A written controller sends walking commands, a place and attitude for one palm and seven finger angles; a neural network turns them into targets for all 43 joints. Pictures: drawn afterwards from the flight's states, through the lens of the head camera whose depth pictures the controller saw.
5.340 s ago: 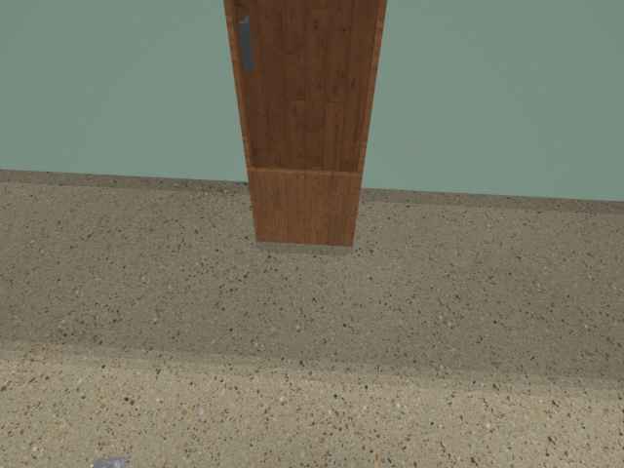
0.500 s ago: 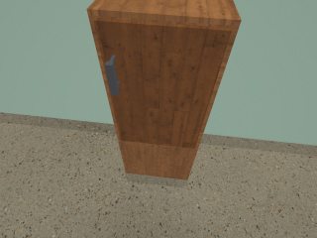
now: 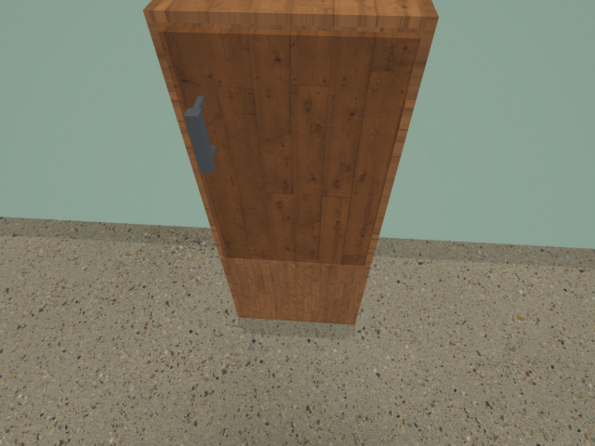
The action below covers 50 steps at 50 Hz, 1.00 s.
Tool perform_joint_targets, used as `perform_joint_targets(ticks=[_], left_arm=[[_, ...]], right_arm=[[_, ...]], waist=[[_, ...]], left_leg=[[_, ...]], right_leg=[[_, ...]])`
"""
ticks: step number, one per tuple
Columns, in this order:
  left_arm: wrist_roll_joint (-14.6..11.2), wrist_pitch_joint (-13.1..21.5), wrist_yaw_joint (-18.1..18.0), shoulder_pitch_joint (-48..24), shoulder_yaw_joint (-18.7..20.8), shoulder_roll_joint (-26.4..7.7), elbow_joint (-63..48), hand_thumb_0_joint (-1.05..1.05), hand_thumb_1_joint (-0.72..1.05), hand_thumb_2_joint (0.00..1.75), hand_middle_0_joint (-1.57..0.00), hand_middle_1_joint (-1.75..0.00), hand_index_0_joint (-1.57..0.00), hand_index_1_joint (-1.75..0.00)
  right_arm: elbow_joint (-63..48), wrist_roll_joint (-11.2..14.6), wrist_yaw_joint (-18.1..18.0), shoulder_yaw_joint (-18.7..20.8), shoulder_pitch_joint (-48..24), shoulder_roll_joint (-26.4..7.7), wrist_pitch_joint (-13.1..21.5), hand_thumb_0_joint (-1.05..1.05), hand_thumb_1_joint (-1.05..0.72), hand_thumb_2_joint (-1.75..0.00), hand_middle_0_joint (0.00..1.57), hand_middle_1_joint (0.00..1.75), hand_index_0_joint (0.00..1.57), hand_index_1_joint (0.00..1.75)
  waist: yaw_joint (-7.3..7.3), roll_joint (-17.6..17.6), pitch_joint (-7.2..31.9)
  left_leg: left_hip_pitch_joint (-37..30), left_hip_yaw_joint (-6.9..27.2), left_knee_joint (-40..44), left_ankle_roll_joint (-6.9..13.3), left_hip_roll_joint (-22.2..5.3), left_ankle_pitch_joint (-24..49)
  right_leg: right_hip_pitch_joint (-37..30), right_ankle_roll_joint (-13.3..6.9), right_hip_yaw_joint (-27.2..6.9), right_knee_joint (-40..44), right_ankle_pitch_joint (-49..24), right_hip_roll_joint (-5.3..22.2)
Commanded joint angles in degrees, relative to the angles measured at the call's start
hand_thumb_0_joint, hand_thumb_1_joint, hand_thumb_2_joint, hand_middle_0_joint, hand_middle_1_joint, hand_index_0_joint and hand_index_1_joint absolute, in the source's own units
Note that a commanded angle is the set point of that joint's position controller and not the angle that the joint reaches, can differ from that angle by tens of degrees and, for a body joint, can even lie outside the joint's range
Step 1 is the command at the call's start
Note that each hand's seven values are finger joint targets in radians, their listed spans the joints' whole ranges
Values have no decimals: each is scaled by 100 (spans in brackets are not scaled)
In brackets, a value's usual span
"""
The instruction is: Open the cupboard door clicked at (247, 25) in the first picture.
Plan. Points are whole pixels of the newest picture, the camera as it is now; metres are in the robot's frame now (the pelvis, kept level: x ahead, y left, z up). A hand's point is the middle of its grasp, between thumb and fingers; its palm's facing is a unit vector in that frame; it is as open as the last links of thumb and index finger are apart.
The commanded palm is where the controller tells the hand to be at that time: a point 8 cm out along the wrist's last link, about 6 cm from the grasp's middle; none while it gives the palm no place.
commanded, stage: look again from close up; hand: left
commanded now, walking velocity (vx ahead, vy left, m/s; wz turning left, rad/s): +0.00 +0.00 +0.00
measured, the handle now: (203, 135) +0.58 +0.20 +0.09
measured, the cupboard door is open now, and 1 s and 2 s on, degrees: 0 0 0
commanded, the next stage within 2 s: come to a stop and stand still in 0.30 s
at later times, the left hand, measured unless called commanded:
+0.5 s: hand out of the picture -0.01 +0.14 -0.17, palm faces +0.02 -0.98 -0.19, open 7.3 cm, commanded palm none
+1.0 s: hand out of the picture +0.01 +0.14 -0.17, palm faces +0.01 -0.98 -0.21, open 7.3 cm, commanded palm none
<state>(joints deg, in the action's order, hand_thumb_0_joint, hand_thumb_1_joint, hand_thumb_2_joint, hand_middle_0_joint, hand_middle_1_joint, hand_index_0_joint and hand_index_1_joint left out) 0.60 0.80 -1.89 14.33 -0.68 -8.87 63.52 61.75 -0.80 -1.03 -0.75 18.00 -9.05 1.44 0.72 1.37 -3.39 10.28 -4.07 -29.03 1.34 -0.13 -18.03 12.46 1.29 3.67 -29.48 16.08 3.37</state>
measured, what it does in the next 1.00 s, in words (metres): stands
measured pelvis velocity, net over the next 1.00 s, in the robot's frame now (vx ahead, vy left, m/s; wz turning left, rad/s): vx -0.01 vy -0.03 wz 0.00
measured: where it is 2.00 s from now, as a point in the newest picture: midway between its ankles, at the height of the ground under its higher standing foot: outside the picture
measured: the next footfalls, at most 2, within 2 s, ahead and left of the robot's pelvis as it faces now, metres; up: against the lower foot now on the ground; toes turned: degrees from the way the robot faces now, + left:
none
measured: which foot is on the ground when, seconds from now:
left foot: down 0.00-1.00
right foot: down 0.00-1.00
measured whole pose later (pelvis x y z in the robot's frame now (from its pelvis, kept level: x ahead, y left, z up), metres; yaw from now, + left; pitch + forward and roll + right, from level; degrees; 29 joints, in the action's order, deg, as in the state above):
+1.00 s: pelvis -0.01 -0.03 +0.00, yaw +0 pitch -1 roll -1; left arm 0.9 1.9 -2.2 15.4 -0.4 -8.3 62.7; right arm 61.4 -0.3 -1.0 0.4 14.9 -10.0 0.2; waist 0.7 2.3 -2.7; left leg 12.7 -1.9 -31.6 -0.8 -3.5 -17.8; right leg 12.9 -1.5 5.5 -28.9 15.4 -0.4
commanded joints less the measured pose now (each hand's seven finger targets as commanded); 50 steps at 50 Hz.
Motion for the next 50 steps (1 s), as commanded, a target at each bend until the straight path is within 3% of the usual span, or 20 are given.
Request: perform_joint_targets(ticks=[1,8,10,16,26,37,44,45,46,47,48,49,50], left_arm=[[-1,68,-24,278,89,-545,-209,0,90,90,-20,-30,-20,-30],[11,52,-13,354,108,-567,-168,0,90,90,-20,-30,-20,-30],[10,62,-12,360,123,-573,-174,0,90,90,-20,-30,-20,-30],[9,73,-5,407,143,-588,-162,0,90,90,-20,-30,-20,-30],[12,95,7,414,169,-660,-141,0,90,90,-20,-30,-20,-30],[9,111,23,359,189,-699,-153,0,90,90,-20,-30,-20,-30],[11,91,27,342,191,-666,-162,0,90,90,-20,-30,-20,-30],[43,181,-225,1028,209,-774,110,0,90,90,-20,-30,-20,-30],[33,258,-187,723,213,-1015,-200,0,90,90,-20,-30,-20,-30],[39,256,-133,550,175,-919,-295,0,90,90,-20,-30,-20,-30],[54,244,-113,295,219,-926,-316,0,90,90,-20,-30,-20,-30],[34,229,-96,216,199,-833,-377,0,90,90,-20,-30,-20,-30],[0,211,-85,254,178,-713,-388,0,90,90,-20,-30,-20,-30]], right_arm=[[-325,-6,-59,102,234,-583,93,0,-90,-90,20,30,20,30],[-172,0,-58,86,272,-484,73,0,-90,-90,20,30,20,30],[-139,0,-57,79,288,-468,64,0,-90,-90,20,30,20,30],[-38,-3,-59,84,232,-446,63,0,-90,-90,20,30,20,30],[29,0,-62,90,165,-379,9,0,-90,-90,20,30,20,30],[93,1,-78,118,131,-455,41,0,-90,-90,20,30,20,30],[123,-4,-85,120,117,-429,34,0,-90,-90,20,30,20,30],[-251,70,-35,192,-538,-622,57,0,-90,-90,20,30,20,30],[-451,66,-3,160,-144,-272,-34,0,-90,-90,20,30,20,30],[-403,61,-4,148,-116,-225,-65,0,-90,-90,20,30,20,30],[-349,40,16,157,167,-165,-77,0,-90,-90,20,30,20,30],[-293,8,35,146,324,-201,-39,0,-90,-90,20,30,20,30],[-273,-7,32,138,380,-338,6,0,-90,-90,20,30,20,30]], waist=[[-91,-80,114],[-111,-226,-265],[-100,-364,-247],[-106,-136,-111],[-110,-222,-49],[-115,-225,111],[-124,-137,-3],[-395,-521,172],[-6,-542,635],[-29,-328,528],[131,-149,639],[162,-47,565],[125,77,552]], left_leg=[[342,645,690,124,-626,1244],[402,564,858,108,-554,861],[373,526,851,91,-533,832],[231,454,855,62,-527,854],[175,319,686,-35,-472,767],[85,346,716,-45,-557,1037],[118,376,767,-41,-575,1041],[519,115,-646,-240,-579,893],[692,268,-724,-171,-374,-522],[523,222,-674,-175,-342,-610],[241,137,-256,-153,-364,-266],[114,280,81,-119,-360,432],[101,489,220,-41,-522,1094]], right_leg=[[-181,-289,-277,254,-609,244],[-3,-278,-349,417,-570,272],[3,-286,-383,473,-593,306],[-11,-307,-457,565,-661,324],[16,-396,-640,747,-738,449],[-163,-389,-537,732,-1049,389],[-123,-376,-499,771,-928,345],[-373,-131,-1058,729,-4062,811],[-690,-479,-1253,762,-3656,1227],[-394,-694,-1126,877,-2842,1136],[-260,-739,-770,768,-2125,962],[-139,-633,-579,521,-1715,701],[-126,-504,-419,294,-1482,447]])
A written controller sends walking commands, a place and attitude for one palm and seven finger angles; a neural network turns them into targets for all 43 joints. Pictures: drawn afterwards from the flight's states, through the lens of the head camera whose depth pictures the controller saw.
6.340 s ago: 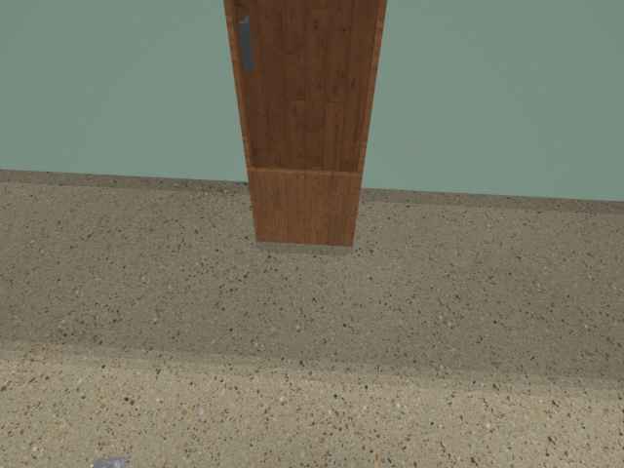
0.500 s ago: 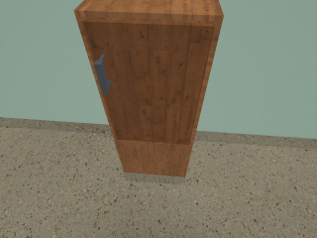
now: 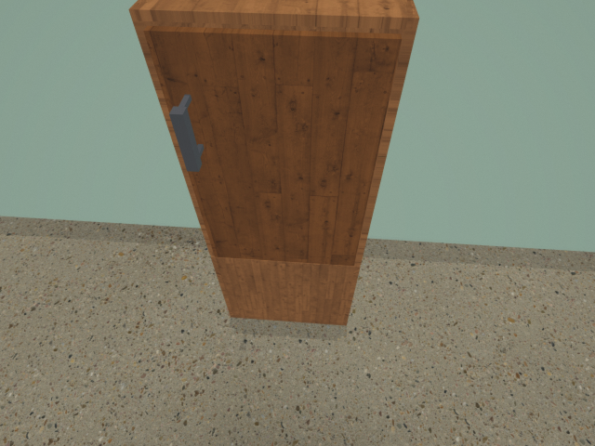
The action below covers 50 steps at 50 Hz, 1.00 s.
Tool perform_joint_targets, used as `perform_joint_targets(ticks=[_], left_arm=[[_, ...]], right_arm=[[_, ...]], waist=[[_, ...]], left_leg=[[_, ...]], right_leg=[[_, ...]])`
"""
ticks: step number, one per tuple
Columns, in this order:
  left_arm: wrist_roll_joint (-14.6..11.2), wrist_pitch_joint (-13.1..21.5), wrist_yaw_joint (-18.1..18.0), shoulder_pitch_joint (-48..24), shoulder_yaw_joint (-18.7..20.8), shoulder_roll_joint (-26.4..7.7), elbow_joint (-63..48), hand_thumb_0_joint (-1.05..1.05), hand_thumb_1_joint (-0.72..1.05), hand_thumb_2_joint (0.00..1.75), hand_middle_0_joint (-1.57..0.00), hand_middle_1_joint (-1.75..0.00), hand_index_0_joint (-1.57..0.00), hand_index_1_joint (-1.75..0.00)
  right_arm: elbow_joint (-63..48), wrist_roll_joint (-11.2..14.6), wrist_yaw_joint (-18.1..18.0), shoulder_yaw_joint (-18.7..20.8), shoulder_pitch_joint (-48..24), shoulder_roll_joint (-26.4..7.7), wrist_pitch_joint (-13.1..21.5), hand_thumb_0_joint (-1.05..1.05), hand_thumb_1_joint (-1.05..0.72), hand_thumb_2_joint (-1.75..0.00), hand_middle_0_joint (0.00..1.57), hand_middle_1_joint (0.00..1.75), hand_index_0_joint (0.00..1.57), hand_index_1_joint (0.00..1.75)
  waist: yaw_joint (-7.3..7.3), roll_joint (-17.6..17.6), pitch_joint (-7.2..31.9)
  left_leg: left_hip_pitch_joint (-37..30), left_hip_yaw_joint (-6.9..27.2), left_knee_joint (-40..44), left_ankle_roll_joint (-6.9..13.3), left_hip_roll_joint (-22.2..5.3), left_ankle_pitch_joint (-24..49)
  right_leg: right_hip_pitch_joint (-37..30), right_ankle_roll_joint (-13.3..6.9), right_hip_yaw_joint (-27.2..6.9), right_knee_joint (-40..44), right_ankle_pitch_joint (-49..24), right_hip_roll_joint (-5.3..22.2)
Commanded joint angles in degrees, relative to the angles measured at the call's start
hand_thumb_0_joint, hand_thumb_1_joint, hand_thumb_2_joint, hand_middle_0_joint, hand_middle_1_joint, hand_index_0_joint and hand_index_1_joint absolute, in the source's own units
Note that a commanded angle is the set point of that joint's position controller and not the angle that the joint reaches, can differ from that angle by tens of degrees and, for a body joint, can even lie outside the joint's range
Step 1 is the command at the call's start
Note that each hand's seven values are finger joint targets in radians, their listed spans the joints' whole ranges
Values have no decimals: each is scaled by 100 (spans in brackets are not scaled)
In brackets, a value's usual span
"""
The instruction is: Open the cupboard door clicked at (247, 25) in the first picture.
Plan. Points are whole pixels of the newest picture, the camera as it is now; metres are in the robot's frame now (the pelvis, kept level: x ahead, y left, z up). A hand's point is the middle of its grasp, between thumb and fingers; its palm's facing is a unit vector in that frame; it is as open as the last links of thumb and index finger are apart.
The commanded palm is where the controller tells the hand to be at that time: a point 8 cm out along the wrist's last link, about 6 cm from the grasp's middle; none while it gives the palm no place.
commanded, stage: come to a stop and stand still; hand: left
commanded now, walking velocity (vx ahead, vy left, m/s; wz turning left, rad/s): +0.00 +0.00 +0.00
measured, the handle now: (190, 133) +0.59 +0.22 +0.09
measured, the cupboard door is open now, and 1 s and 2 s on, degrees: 0 0 0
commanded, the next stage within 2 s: look again from close up in 0.34 s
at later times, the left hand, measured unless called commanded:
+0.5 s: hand out of the picture +0.01 +0.19 -0.17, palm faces +0.02 -0.98 -0.20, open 7.3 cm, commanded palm none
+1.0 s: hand out of the picture +0.02 +0.17 -0.17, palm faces +0.03 -0.98 -0.19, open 7.3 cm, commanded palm +0.11 +0.23 -0.07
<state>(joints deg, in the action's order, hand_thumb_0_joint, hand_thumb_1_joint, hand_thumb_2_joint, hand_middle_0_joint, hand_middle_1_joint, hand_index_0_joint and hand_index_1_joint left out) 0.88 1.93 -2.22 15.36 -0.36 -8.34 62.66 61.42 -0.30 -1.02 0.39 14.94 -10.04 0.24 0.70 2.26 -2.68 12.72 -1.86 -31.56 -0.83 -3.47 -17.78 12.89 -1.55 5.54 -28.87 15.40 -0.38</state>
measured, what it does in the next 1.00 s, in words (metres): stands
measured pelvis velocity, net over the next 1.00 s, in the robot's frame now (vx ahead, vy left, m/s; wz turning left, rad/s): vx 0.02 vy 0.00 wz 0.00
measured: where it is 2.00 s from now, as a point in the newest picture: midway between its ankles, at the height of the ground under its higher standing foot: outside the picture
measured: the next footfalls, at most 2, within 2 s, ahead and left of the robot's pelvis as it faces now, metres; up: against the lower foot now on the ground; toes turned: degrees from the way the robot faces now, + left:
none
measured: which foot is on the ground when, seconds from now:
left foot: down 0.00-1.00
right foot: down 0.00-1.00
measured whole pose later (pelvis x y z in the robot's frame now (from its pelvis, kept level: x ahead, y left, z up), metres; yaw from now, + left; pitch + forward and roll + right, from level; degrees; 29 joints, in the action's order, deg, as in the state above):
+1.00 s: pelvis +0.02 +0.00 +0.00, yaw +0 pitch +0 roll +1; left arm 0.7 0.5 -1.4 15.3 0.3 -8.8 63.8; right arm 64.8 -0.7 -1.8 -0.5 15.1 -8.6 1.5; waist -0.3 -0.3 -2.3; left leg 8.6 -2.5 -26.3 -0.7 -1.2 -17.2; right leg 11.1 -0.8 4.9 -28.6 17.0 1.8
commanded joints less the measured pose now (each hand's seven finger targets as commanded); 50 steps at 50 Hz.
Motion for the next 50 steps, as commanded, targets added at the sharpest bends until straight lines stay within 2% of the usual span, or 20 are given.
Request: perform_joint_targets(ticks=[1,3,4,7,8,11,14,22,26,30,33,35,38,42,49,50], left_arm=[[-31,62,-50,173,135,-670,-315,0,90,90,-20,-30,-20,-30],[-8,-24,-22,169,125,-638,-307,0,90,90,-20,-30,-20,-30],[-12,-40,-4,187,118,-605,-289,0,90,90,-20,-30,-20,-30],[-13,-68,27,202,105,-609,-284,0,90,90,-20,-30,-20,-30],[-6,-70,31,203,104,-595,-276,0,90,90,-20,-30,-20,-30],[-14,-71,38,240,117,-635,-288,0,90,90,-20,-30,-20,-30],[-14,-67,43,267,126,-657,-281,0,90,90,-20,-30,-20,-30],[-18,-46,40,314,129,-648,-198,0,90,90,-20,-30,-20,-30],[-13,-44,35,344,135,-635,-147,0,90,90,-20,-30,-20,-30],[-6,-37,30,362,142,-631,-99,0,90,90,-20,-30,-20,-30],[1,-42,29,365,141,-616,-84,0,90,90,-20,-30,-20,-30],[-3,-45,31,354,146,-634,-70,0,90,90,-20,-30,-20,-30],[2,-44,36,372,142,-626,-63,0,90,90,-20,-30,-20,-30],[-9,-36,38,354,155,-637,-62,0,90,90,-20,-30,-20,-30],[-5,-33,36,327,166,-690,-62,0,90,90,-20,-30,-20,-30],[17,30,-206,914,169,-764,179,0,90,90,-20,-30,-20,-30]], right_arm=[[-275,-66,8,31,652,-355,150,0,-90,-90,20,30,20,30],[-320,-68,-15,14,473,-355,152,0,-90,-90,20,30,20,30],[-345,-71,-31,3,411,-352,144,0,-90,-90,20,30,20,30],[-358,-66,-43,-2,465,-412,145,0,-90,-90,20,30,20,30],[-330,-74,-45,-1,460,-397,161,0,-90,-90,20,30,20,30],[-291,-70,-50,-11,490,-456,174,0,-90,-90,20,30,20,30],[-235,-70,-54,-13,527,-459,198,0,-90,-90,20,30,20,30],[-60,-54,-71,-19,548,-406,210,0,-90,-90,20,30,20,30],[17,-51,-82,-14,549,-368,209,0,-90,-90,20,30,20,30],[73,-47,-89,-6,531,-318,200,0,-90,-90,20,30,20,30],[114,-46,-95,-2,524,-293,189,0,-90,-90,20,30,20,30],[129,-48,-96,-10,494,-310,184,0,-90,-90,20,30,20,30],[142,-45,-100,-4,467,-290,176,0,-90,-90,20,30,20,30],[147,-53,-104,1,444,-332,188,0,-90,-90,20,30,20,30],[181,-51,-110,11,359,-365,180,0,-90,-90,20,30,20,30],[-236,31,-56,75,-265,-531,170,0,-90,-90,20,30,20,30]], waist=[[53,27,396],[-44,310,-45],[-76,234,-269],[-69,-158,-438],[-87,-84,-479],[-97,-198,-284],[-115,-94,-109],[-100,-213,28],[-101,-147,18],[-103,-244,-10],[-92,-262,-93],[-97,-154,-112],[-98,-230,-125],[-104,-175,40],[-118,-222,-4],[-371,-711,-148]], left_leg=[[-1,355,538,235,-338,1394],[330,437,800,285,-371,1132],[446,473,885,302,-340,972],[519,502,1093,318,-285,543],[481,520,1164,330,-291,594],[358,490,1181,335,-268,586],[279,475,1202,344,-260,698],[38,362,1048,322,-224,1089],[-18,315,1000,307,-221,1216],[-49,280,945,297,-219,1238],[-26,294,959,291,-214,1200],[-4,278,948,278,-205,1192],[-23,279,944,276,-211,1145],[-103,278,915,265,-215,1324],[-121,266,892,246,-220,1369],[343,37,-345,30,-242,1223]], right_leg=[[-211,-144,-530,202,-1125,683],[-134,-87,-472,251,-459,592],[-67,-71,-489,301,-357,560],[-4,-41,-504,402,-161,557],[27,-38,-517,395,-208,556],[-87,-18,-521,410,-253,592],[-213,-13,-515,388,-375,619],[-249,-28,-563,387,-805,694],[-251,-34,-559,379,-965,709],[-238,-47,-576,393,-1086,730],[-205,-52,-581,422,-1039,715],[-203,-54,-580,435,-1028,730],[-195,-59,-588,481,-994,722],[-288,-64,-580,458,-1171,745],[-306,-75,-575,480,-1276,759],[-270,95,-1080,610,-3783,1128]])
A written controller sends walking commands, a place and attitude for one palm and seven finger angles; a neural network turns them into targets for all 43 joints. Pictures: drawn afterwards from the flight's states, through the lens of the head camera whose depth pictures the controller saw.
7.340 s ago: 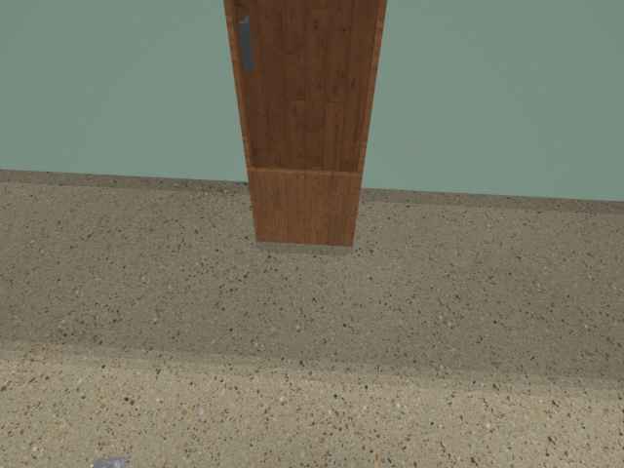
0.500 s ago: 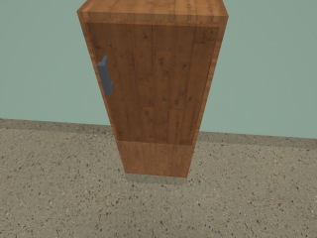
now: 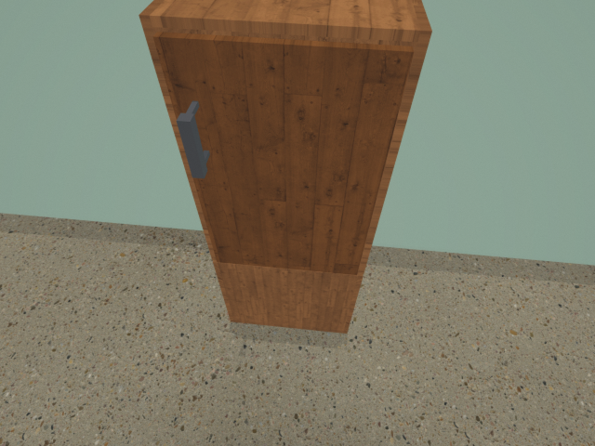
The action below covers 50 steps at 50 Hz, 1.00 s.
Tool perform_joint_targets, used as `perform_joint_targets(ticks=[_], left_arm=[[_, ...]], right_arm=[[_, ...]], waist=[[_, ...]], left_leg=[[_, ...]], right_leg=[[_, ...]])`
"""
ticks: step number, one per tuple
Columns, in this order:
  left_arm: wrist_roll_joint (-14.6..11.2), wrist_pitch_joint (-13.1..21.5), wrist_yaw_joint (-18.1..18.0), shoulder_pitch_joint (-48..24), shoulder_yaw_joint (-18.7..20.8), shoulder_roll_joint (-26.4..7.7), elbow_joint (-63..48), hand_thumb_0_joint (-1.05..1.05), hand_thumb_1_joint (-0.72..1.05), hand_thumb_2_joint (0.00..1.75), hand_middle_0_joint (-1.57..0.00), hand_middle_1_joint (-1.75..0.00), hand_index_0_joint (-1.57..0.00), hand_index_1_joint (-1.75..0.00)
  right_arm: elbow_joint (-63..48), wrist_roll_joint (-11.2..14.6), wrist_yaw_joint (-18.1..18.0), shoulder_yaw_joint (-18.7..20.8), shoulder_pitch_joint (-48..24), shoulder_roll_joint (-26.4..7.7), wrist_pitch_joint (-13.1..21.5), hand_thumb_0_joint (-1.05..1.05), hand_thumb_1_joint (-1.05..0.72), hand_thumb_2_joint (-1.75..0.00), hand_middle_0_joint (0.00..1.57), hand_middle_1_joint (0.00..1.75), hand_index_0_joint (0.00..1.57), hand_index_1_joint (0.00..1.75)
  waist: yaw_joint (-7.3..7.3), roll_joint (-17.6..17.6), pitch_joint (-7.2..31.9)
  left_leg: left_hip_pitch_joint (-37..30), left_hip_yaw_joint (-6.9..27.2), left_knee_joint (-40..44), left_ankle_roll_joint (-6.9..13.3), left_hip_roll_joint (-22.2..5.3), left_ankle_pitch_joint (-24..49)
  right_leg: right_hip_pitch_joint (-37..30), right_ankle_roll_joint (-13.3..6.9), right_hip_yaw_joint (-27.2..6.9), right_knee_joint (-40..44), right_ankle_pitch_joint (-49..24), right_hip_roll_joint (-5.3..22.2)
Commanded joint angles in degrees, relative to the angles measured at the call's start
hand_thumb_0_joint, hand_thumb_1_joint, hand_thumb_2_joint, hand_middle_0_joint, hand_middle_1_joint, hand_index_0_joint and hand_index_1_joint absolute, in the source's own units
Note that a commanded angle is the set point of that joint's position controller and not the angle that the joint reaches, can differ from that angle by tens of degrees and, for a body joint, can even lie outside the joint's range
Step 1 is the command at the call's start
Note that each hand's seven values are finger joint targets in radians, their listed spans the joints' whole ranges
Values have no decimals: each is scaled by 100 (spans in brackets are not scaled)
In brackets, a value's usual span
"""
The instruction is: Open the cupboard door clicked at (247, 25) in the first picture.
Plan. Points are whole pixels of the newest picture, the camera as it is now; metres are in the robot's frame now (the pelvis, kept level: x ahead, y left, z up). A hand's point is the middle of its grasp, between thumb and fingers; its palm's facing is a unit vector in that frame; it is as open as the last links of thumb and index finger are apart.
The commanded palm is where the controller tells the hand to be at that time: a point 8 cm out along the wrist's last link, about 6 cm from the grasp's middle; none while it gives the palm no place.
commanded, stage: raise the hand with hooked fingers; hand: left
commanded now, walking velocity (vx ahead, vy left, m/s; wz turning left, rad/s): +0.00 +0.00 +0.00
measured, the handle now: (196, 140) +0.57 +0.22 +0.09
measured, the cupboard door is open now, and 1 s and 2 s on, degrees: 0 0 0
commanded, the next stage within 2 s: none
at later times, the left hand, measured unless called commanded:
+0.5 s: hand out of the picture +0.12 +0.20 -0.04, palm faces +0.10 -0.99 -0.01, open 9.0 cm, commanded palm +0.13 +0.25 -0.01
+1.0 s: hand (103, 378) +0.19 +0.25 +0.03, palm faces +0.02 -1.00 -0.08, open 12.1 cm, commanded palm +0.16 +0.30 +0.04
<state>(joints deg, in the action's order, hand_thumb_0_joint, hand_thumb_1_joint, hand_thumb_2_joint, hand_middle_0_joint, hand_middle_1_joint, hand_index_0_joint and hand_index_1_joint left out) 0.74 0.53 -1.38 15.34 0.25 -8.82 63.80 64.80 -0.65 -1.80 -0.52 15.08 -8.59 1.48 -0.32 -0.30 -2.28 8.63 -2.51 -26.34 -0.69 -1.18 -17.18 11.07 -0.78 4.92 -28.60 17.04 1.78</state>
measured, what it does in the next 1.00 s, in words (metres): stands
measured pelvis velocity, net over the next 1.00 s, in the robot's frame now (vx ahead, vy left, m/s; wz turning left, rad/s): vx -0.05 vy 0.02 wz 0.01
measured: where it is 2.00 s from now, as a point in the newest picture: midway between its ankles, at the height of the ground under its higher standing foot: outside the picture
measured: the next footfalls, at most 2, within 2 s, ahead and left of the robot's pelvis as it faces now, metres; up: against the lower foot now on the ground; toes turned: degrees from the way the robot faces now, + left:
none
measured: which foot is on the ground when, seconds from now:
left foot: down 0.00-1.00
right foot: down 0.00-1.00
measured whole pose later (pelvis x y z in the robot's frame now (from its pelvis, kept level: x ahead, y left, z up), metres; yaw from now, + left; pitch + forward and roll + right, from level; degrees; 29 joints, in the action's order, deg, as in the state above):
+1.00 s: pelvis -0.05 +0.02 -0.04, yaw +1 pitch +7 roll -2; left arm -18.3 16.5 20.9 15.1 17.7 -17.7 4.6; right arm 34.2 2.9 -3.9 -1.3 18.2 -16.3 15.3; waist 0.4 1.3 3.2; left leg 33.3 -1.1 -51.1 0.7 -1.9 -24.6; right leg 32.9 -0.1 5.7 -48.1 21.8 2.3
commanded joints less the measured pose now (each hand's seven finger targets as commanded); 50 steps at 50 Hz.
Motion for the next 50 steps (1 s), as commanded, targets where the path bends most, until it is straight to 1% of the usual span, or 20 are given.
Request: perform_joint_targets(ticks=[1,2,3,4,5,6,7,8,11,13,15,18,22,26,29,34,38,44,48,50], left_arm=[[-1227,1493,-199,-3421,638,-1904,-8958,0,88,89,-20,-32,-20,-32],[-702,1140,-433,-795,828,-1630,-7267,0,85,88,-20,-33,-20,-33],[-852,867,-696,-691,591,-1158,-6860,0,83,87,-21,-34,-21,-34],[-872,287,-606,967,-126,176,-5661,0,81,86,-21,-36,-21,-36],[-1087,443,-425,15,-142,99,-6799,0,78,85,-21,-37,-21,-37],[-1014,725,-306,-20,302,-361,-6853,0,76,84,-21,-39,-21,-39],[-966,1030,-154,169,317,-280,-6559,0,74,83,-21,-40,-21,-40],[-962,1229,58,762,550,-307,-5807,0,71,82,-21,-42,-21,-42],[-1307,2251,1063,2342,794,-18,-5038,0,64,79,-22,-47,-22,-47],[-1503,2833,1878,2459,1213,-412,-4903,0,60,77,-22,-50,-22,-50],[-1600,3224,2514,1996,1565,-929,-5325,0,55,75,-22,-53,-22,-53],[-1809,3099,2524,1158,2034,-1410,-6378,0,48,72,-23,-57,-23,-57],[-1908,3353,2000,-133,1871,-1258,-8043,0,39,68,-24,-63,-24,-63],[-1724,3525,2038,-606,1129,-993,-8196,0,29,64,-24,-69,-24,-69],[-1704,3020,2473,-909,950,-1238,-7504,0,22,61,-25,-74,-25,-74],[-1954,1573,2705,2,1993,-1885,-6729,0,11,56,-26,-81,-26,-81],[-2412,1386,2197,368,2734,-1938,-7200,0,1,52,-26,-87,-26,-87],[-1982,2007,1943,-555,2034,-1635,-7210,0,-13,46,-27,-96,-27,-96],[-1948,1952,2411,-1139,1783,-1772,-7033,0,-22,42,-28,-102,-28,-102],[-2006,1878,2543,-1412,2115,-2174,-7083,0,-27,40,-28,-105,-28,-105]], right_arm=[[-2488,311,-228,234,-25,-1637,1014,0,-90,-90,20,30,20,30],[-2112,218,-441,108,-509,-1030,1480,0,-90,-90,20,30,20,30],[-1807,283,-442,209,-449,-1065,1622,0,-90,-90,20,30,20,30],[-1836,366,-380,232,-286,-835,1599,0,-90,-90,20,30,20,30],[-2312,400,-357,268,-444,-1070,1687,0,-90,-90,20,30,20,30],[-2411,297,-373,393,-393,-1241,1770,0,-90,-90,20,30,20,30],[-2577,206,-358,419,-370,-1239,1839,0,-90,-90,20,30,20,30],[-2749,179,-296,469,-384,-1251,1858,0,-90,-90,20,30,20,30],[-3252,134,-76,592,-610,-1171,1811,0,-90,-90,20,30,20,30],[-3639,164,107,674,-714,-1286,1762,0,-90,-90,20,30,20,30],[-4008,185,170,661,-876,-1358,1713,0,-90,-90,20,30,20,30],[-4408,201,66,634,-899,-1307,1541,0,-90,-90,20,30,20,30],[-4426,200,-47,527,-498,-1092,1500,0,-90,-90,20,30,20,30],[-4114,207,-167,401,-296,-1192,1594,0,-90,-90,20,30,20,30],[-4026,297,-251,308,-308,-1376,1656,0,-90,-90,20,30,20,30],[-4291,391,-325,243,-557,-1355,1573,0,-90,-90,20,30,20,30],[-4393,323,-297,189,-715,-1126,1519,0,-90,-90,20,30,20,30],[-4163,303,-202,207,-341,-1320,1675,0,-90,-90,20,30,20,30],[-4067,367,-289,206,-217,-1474,1814,0,-90,-90,20,30,20,30],[-4017,395,-355,218,-250,-1500,1859,0,-90,-90,20,30,20,30]], waist=[[514,842,2718],[-51,1660,2556],[136,1471,1934],[191,681,1170],[223,308,468],[346,-119,594],[370,-622,313],[197,-809,79],[-282,-1868,294],[-421,-1175,663],[-366,-450,1112],[-421,-27,1698],[-22,802,2090],[467,669,1703],[600,479,1382],[-90,245,1919],[-425,-253,2105],[112,188,1134],[239,366,1287],[163,459,1563]], left_leg=[[-755,96,35,269,104,2088],[-1032,-42,63,323,-17,3051],[-497,71,-24,128,-75,2536],[-20,162,24,183,-108,2321],[351,310,-31,181,-53,1901],[483,270,-226,193,14,1538],[827,286,-426,222,94,1270],[1197,275,-629,201,161,1056],[2286,163,-1266,65,234,607],[2546,38,-1700,-13,351,628],[2811,-56,-2107,2,392,554],[3027,-97,-2338,97,402,319],[2559,84,-2544,173,214,401],[2627,311,-2722,233,69,83],[2811,446,-2600,250,50,-363],[2729,380,-2057,207,153,-90],[2560,383,-1795,137,139,541],[2379,344,-1534,142,80,-76],[2068,401,-1448,190,96,-257],[1869,429,-1357,199,96,-215]], right_leg=[[-798,-125,-553,21,-3419,355],[-618,-203,-385,-219,-2383,12],[-141,-142,-66,-112,-1460,-23],[241,-62,56,-10,-1302,-40],[435,-8,72,6,-1327,-37],[704,11,119,1,-1033,-76],[1105,44,172,-78,-769,-129],[1335,45,150,-188,-548,-117],[1590,47,-5,-871,-392,-122],[1413,-34,-259,-1286,-874,-12],[1468,-79,-489,-1567,-990,105],[1554,-28,-758,-1673,-321,87],[1922,-34,-692,-1816,-226,-73],[2613,-53,-536,-1880,125,-194],[2692,-26,-507,-1676,629,-227],[1633,12,-498,-1317,612,-80],[961,17,-280,-1383,-146,-155],[1874,22,-166,-1200,510,-227],[1801,-3,-209,-1060,573,-224],[1561,-5,-241,-963,543,-188]])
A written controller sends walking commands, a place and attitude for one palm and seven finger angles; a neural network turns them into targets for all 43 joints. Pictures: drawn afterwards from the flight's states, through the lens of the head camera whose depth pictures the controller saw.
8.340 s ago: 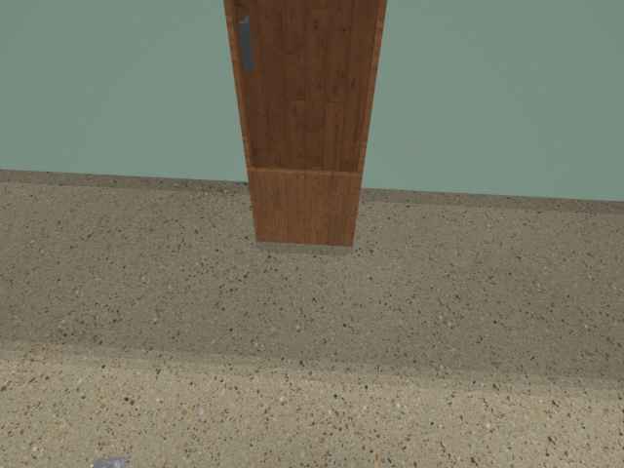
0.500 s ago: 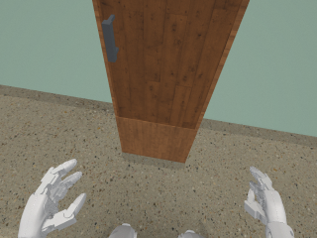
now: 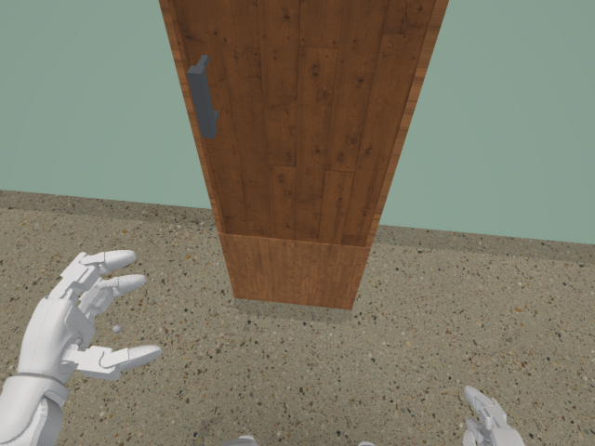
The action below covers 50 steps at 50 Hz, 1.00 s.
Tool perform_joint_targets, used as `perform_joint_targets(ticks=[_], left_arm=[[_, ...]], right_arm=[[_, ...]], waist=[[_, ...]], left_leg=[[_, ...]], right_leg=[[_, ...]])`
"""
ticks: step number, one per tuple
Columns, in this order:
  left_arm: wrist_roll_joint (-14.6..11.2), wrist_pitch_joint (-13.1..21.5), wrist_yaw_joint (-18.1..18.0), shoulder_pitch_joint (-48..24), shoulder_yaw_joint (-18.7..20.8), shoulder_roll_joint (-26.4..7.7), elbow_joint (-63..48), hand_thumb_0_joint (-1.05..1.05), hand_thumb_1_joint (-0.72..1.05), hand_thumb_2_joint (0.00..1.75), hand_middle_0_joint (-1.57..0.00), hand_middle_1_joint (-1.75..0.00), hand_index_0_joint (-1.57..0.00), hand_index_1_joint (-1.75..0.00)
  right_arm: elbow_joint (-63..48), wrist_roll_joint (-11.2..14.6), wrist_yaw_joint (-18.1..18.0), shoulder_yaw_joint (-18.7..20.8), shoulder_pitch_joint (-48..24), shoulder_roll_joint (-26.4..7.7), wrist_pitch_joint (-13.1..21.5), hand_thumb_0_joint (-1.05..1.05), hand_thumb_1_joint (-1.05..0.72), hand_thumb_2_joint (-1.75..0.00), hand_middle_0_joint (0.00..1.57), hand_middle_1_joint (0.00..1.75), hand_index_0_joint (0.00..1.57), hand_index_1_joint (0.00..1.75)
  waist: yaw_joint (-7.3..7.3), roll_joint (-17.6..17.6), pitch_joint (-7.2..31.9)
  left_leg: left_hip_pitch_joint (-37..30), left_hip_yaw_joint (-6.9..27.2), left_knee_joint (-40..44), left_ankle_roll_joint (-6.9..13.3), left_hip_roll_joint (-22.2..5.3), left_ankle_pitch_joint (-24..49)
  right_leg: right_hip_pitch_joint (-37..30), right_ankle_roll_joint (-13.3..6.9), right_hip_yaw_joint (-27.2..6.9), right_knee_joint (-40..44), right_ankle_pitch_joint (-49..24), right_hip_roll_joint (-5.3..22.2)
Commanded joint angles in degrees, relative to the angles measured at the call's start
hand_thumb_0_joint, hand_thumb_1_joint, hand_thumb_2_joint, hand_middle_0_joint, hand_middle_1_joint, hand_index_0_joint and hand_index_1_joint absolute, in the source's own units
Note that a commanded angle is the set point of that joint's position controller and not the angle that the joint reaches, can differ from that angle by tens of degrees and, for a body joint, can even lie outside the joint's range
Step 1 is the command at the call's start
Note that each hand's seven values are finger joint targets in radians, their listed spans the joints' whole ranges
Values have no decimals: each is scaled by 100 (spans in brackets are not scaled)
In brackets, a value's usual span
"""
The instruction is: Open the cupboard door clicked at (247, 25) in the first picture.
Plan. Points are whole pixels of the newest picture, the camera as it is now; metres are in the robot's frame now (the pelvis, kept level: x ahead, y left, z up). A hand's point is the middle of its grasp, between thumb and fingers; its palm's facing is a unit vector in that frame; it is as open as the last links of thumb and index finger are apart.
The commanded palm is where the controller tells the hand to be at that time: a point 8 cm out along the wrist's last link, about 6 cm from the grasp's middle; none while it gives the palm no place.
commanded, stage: raise the hand with hooked fingers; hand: left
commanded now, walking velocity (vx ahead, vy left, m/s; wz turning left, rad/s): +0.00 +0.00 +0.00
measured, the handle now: (206, 97) +0.62 +0.19 +0.13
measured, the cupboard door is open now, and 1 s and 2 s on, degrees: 0 0 0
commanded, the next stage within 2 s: move the hooked fingers beside the handle in 1.10 s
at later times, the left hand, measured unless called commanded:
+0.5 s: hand (85, 249) +0.30 +0.26 +0.13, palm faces +0.01 -1.00 -0.06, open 13.9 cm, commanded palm +0.28 +0.31 +0.14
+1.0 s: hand (97, 230) +0.32 +0.25 +0.15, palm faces +0.01 -1.00 -0.04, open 14.0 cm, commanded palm +0.29 +0.30 +0.15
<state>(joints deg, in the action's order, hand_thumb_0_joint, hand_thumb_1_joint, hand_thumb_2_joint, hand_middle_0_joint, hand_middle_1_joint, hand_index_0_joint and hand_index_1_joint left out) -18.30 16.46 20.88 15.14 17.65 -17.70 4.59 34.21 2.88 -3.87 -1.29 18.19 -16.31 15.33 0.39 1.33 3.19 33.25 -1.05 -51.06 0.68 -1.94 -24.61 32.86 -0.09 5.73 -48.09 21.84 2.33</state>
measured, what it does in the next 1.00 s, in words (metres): stands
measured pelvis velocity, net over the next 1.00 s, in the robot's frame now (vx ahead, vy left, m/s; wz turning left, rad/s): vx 0.02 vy -0.02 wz -0.01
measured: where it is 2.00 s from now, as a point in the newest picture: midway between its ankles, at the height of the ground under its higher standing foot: outside the picture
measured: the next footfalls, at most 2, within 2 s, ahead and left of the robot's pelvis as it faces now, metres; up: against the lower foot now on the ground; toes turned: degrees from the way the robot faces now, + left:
none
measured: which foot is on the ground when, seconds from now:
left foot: down 0.00-1.00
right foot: down 0.00-1.00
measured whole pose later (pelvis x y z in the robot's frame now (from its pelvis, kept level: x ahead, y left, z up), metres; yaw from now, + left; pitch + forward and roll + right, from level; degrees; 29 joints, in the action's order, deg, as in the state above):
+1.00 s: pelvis +0.02 -0.02 +0.03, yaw -1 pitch +2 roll +0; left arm -19.3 5.9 29.5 -5.7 26.4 -24.4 20.6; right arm 33.7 3.3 -5.9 -3.0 15.9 -16.5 12.7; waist -0.7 1.5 1.6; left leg 18.7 -1.9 -36.2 -0.8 -2.5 -19.9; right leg 19.7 -1.3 5.1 -35.5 18.1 0.9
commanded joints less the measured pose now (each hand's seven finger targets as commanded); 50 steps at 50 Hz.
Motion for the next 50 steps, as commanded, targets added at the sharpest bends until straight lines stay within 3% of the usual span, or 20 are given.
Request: perform_joint_targets(ticks=[1,3,4,8,9,13,15,19,20,23,27,30,33,38,39,42,44,48,49,50], left_arm=[[-121,272,328,-1426,568,-1452,-1221,0,-29,39,-29,-107,-29,-107],[-189,197,263,-1531,927,-1760,-1211,0,-34,37,-29,-110,-29,-110],[-237,179,240,-1554,878,-1601,-1214,0,-36,36,-29,-111,-29,-111],[-328,-93,182,-1637,997,-1572,-695,0,-45,32,-30,-117,-30,-117],[-320,-209,237,-1689,931,-1513,-541,0,-48,31,-30,-118,-30,-118],[-210,-683,537,-2046,667,-1458,-123,0,-50,30,-30,-120,-30,-120],[-188,-757,634,-2367,714,-1603,-307,0,-50,30,-30,-120,-30,-120],[-220,-663,648,-3011,1162,-2128,-578,0,-50,30,-30,-120,-30,-120],[-243,-633,626,-3035,1268,-2177,-427,0,-50,30,-30,-120,-30,-120],[-274,-609,653,-3272,1426,-2335,-105,0,-50,30,-30,-120,-30,-120],[-230,-795,837,-3562,1257,-2266,345,0,-50,30,-30,-120,-30,-120],[-208,-973,1003,-3751,1260,-2416,543,0,-50,30,-30,-120,-30,-120],[-263,-1066,1123,-3371,1134,-2195,776,0,-50,30,-30,-120,-30,-120],[-348,-930,1036,-3392,1499,-2505,658,0,-50,30,-30,-120,-30,-120],[-346,-858,989,-3523,1581,-2576,501,0,-50,30,-30,-120,-30,-120],[-257,-661,821,-3571,1558,-2525,243,0,-50,30,-30,-120,-30,-120],[-242,-610,782,-3667,1547,-2556,113,0,-50,30,-30,-120,-30,-120],[-277,-662,858,-3631,1329,-2308,408,0,-50,30,-30,-120,-30,-120],[-267,-686,907,-3703,1351,-2365,431,0,-50,30,-30,-120,-30,-120],[-266,-725,925,-3675,1356,-2371,550,0,-50,30,-30,-120,-30,-120]], right_arm=[[-950,38,-176,295,-566,-732,493,0,-90,-90,20,30,20,30],[-941,6,-198,238,-582,-735,486,0,-90,-90,20,30,20,30],[-949,17,-203,214,-644,-677,480,0,-90,-90,20,30,20,30],[-931,9,-194,162,-651,-670,411,0,-90,-90,20,30,20,30],[-941,26,-195,163,-668,-681,380,0,-90,-90,20,30,20,30],[-977,50,-201,135,-635,-741,285,0,-90,-90,20,30,20,30],[-985,59,-214,146,-633,-728,254,0,-90,-90,20,30,20,30],[-986,4,-250,98,-650,-711,223,0,-90,-90,20,30,20,30],[-961,3,-266,82,-647,-696,212,0,-90,-90,20,30,20,30],[-889,-13,-303,54,-661,-702,173,0,-90,-90,20,30,20,30],[-838,46,-347,54,-699,-715,134,0,-90,-90,20,30,20,30],[-855,59,-347,69,-652,-749,89,0,-90,-90,20,30,20,30],[-919,50,-292,86,-603,-759,76,0,-90,-90,20,30,20,30],[-980,23,-218,115,-643,-780,33,0,-90,-90,20,30,20,30],[-991,22,-212,123,-647,-762,29,0,-90,-90,20,30,20,30],[-988,19,-222,139,-622,-711,48,0,-90,-90,20,30,20,30],[-990,6,-224,128,-634,-698,46,0,-90,-90,20,30,20,30],[-926,37,-280,125,-613,-715,52,0,-90,-90,20,30,20,30],[-919,47,-297,131,-661,-729,60,0,-90,-90,20,30,20,30],[-906,52,-308,126,-651,-723,52,0,-90,-90,20,30,20,30]], waist=[[25,304,1176],[-106,499,1174],[-113,568,1082],[-168,531,793],[-132,404,752],[-95,475,620],[-61,389,914],[-102,431,1213],[-102,271,1164],[-145,374,1068],[-92,544,1001],[-106,484,1121],[-153,76,1117],[-239,34,1021],[-219,24,1152],[-204,447,1303],[-191,530,1341],[-115,186,971],[-109,341,970],[-106,273,957]], left_leg=[[-727,298,1152,63,164,712],[-850,350,1253,37,173,995],[-949,352,1329,15,158,1095],[-1035,328,1475,-24,164,1386],[-1042,297,1501,-20,158,1412],[-1172,257,1561,-5,172,1686],[-1393,265,1577,9,153,1864],[-1690,289,1624,12,166,2171],[-1704,307,1665,3,152,2176],[-1726,274,1716,2,180,2147],[-1793,236,1823,13,186,2091],[-1877,223,1838,42,198,2286],[-1835,231,1828,56,206,2445],[-1670,139,1829,56,232,2275],[-1713,129,1855,66,231,2226],[-1868,76,1864,66,228,2277],[-1890,63,1860,79,229,2245],[-1767,64,1896,91,217,1971],[-1756,49,1899,89,227,1915],[-1720,53,1911,88,231,1850]], right_leg=[[-757,-87,-287,974,-128,-247],[-949,-135,-208,942,-419,-292],[-966,-141,-143,948,-556,-292],[-1138,-154,-84,1047,-978,-343],[-1147,-131,-90,1094,-1072,-321],[-1252,-137,-115,1197,-1447,-331],[-1355,-114,-105,1239,-1622,-324],[-1594,-139,-144,1310,-1877,-345],[-1597,-137,-114,1326,-1867,-357],[-1679,-157,-163,1428,-1880,-359],[-1681,-141,-179,1542,-1882,-289],[-1819,-137,-204,1588,-2126,-275],[-1891,-133,-182,1562,-2315,-291],[-1897,-124,-275,1582,-2239,-267],[-1924,-109,-293,1598,-2204,-256],[-1957,-112,-317,1591,-2226,-237],[-2024,-114,-374,1615,-2235,-247],[-1902,-85,-395,1717,-2017,-265],[-1874,-80,-427,1734,-1990,-239],[-1869,-73,-426,1753,-1915,-232]])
